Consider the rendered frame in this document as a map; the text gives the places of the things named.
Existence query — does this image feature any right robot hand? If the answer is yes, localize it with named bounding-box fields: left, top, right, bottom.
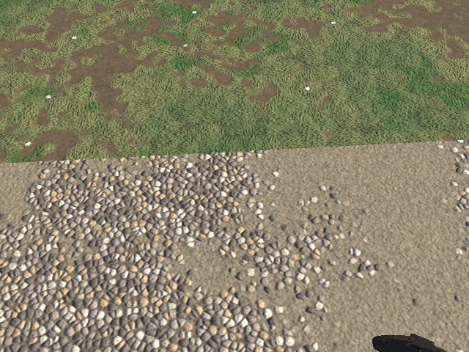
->
left=372, top=334, right=447, bottom=352

